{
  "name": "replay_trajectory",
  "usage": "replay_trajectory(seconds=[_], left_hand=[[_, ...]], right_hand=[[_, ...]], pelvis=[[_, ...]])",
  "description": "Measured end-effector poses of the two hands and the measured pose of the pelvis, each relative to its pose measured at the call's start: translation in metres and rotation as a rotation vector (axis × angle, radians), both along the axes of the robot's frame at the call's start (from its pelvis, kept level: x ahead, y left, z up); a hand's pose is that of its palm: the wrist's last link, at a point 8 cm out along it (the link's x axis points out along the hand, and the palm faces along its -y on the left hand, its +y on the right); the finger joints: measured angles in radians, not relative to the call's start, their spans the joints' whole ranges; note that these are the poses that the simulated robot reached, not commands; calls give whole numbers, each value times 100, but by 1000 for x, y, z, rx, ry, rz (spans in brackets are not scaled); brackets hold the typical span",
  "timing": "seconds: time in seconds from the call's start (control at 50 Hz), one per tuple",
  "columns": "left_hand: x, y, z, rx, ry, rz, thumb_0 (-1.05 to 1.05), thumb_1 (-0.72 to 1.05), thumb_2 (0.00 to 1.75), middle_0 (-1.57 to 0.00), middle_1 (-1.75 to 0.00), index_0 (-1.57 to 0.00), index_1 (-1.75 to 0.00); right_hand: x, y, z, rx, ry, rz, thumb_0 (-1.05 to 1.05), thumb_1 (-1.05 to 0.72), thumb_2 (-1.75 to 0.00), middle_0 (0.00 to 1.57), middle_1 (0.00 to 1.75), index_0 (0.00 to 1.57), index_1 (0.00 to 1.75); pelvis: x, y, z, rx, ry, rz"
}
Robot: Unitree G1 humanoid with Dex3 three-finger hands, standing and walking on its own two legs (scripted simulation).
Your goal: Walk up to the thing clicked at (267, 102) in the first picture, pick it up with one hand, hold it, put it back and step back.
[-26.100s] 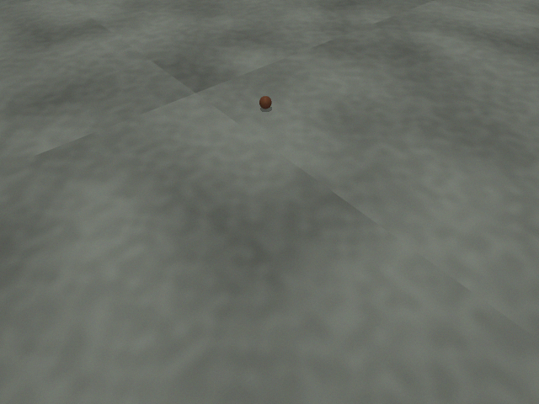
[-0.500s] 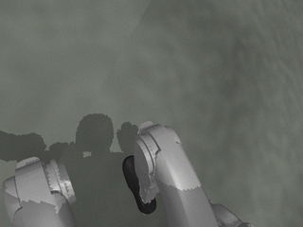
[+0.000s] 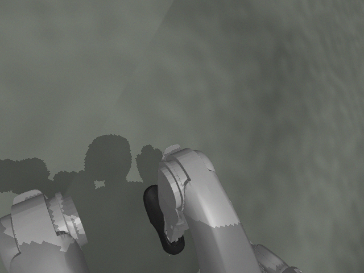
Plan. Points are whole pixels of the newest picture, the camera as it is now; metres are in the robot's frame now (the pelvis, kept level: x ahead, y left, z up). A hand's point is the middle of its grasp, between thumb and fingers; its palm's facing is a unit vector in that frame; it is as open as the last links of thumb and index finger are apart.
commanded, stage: close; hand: left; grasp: from above
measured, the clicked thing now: out of the picture +0.44 +0.33 -0.26
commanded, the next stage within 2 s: settle in 0.16 s
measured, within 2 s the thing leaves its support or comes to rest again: leaves its support in 0.56 s
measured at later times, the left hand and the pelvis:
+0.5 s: hand out of the picture +0.43 +0.33 -0.25, palm faces -0.45 -0.17 -0.88, open 10.4 cm; pelvis +0.00 +0.00 +0.00, yaw +0 degrees
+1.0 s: hand out of the picture +0.43 +0.34 -0.15, palm faces -0.44 -0.12 -0.89, open 10.4 cm; pelvis +0.00 -0.01 +0.02, yaw +5 degrees
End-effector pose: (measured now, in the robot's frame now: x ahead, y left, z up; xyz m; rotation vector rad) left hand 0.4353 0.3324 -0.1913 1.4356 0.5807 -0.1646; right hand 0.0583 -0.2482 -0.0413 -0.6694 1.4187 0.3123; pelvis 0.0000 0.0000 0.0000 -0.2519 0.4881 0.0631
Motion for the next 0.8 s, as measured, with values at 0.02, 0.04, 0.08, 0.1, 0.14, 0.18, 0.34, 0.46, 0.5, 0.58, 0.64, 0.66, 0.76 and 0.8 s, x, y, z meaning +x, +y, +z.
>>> replay_trajectory(seconds=[0.02,0.04,0.08,0.1,0.14,0.18,0.34,0.46,0.5,0.58,0.64,0.66,0.76,0.8], left_hand=[[0,0,0,0,1,1,0,-4,56,-51,-82,-57,-77],[1,0,0,-1,1,3,0,-4,55,-52,-82,-57,-76],[1,0,0,0,2,3,0,-4,54,-53,-80,-58,-75],[1,0,0,0,1,5,0,-5,54,-53,-80,-59,-75],[2,0,0,-2,0,9,0,-5,53,-54,-79,-60,-74],[2,1,1,-6,0,14,0,-5,52,-55,-78,-60,-73],[3,1,1,-6,-1,16,0,-5,51,-57,-76,-62,-72],[4,1,1,-8,9,18,1,-7,53,-58,-76,-64,-71],[4,1,2,-13,5,22,1,-8,53,-59,-75,-64,-71],[5,3,8,-6,-6,12,1,-9,53,-60,-75,-65,-70],[6,5,16,-1,-22,15,1,-9,54,-61,-74,-66,-69],[7,6,20,1,-28,16,1,-10,54,-61,-74,-66,-69],[9,9,43,19,-59,10,0,-10,54,-62,-73,-67,-69],[8,10,54,28,-61,12,0,-10,54,-62,-73,-67,-69]], right_hand=[[0,0,0,1,-1,-2,0,-91,-90,20,30,20,29],[0,0,1,1,-2,-3,0,-91,-90,20,30,20,29],[0,0,1,-1,-3,-5,0,-91,-90,20,30,20,29],[0,-1,2,-2,-3,-6,0,-91,-90,20,30,20,29],[-1,-1,3,-4,-2,-9,0,-91,-90,20,30,20,29],[-1,-1,3,-6,0,-11,0,-91,-90,20,30,20,29],[-1,-3,4,-13,5,-13,0,-91,-90,20,30,20,29],[-1,-3,3,-13,5,-20,0,-92,-90,20,30,20,29],[-1,-4,3,-16,4,-28,0,-92,-91,20,30,20,29],[1,-7,2,-18,8,-40,0,-92,-91,20,30,20,29],[4,-10,1,-17,0,-53,0,-92,-91,20,30,20,29],[5,-11,0,-16,-4,-58,0,-92,-91,20,30,20,29],[16,-15,-6,-1,-29,-94,0,-92,-90,20,30,20,29],[21,-17,-9,9,-38,-110,0,-92,-90,20,30,20,29]], pelvis=[[0,0,0,0,0,0],[0,0,0,0,1,0],[0,0,1,0,1,0],[0,0,1,-1,2,0],[0,0,1,-1,3,0],[0,0,1,-2,5,0],[0,-1,2,-2,7,2],[1,-1,2,0,12,3],[1,-1,3,-1,18,2],[3,-2,3,4,30,4],[4,-2,4,7,38,6],[4,-2,4,8,42,7],[6,-4,6,21,70,15],[7,-4,8,28,80,19]])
